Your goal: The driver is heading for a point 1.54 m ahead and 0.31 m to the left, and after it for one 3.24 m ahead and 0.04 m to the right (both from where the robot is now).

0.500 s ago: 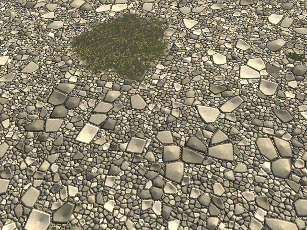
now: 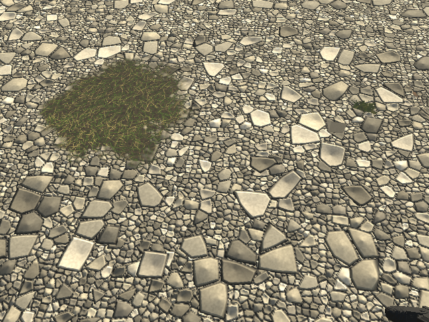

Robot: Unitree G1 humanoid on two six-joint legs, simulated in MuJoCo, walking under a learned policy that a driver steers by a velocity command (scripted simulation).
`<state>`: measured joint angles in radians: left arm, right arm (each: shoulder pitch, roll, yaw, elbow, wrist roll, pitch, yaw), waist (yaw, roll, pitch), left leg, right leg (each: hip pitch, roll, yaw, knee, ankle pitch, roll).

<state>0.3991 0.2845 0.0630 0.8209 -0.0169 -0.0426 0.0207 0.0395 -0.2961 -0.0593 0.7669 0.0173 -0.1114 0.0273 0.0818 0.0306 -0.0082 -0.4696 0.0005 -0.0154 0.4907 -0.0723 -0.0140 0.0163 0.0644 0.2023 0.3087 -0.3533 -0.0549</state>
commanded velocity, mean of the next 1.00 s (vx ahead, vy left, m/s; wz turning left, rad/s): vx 0.49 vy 0.00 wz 0.34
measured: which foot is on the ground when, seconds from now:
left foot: up 0.00-0.02, down 0.04-0.52, up 0.54-0.98, down 1.00-1.00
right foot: down 0.00-0.06, up 0.08-0.50, down 0.52-1.00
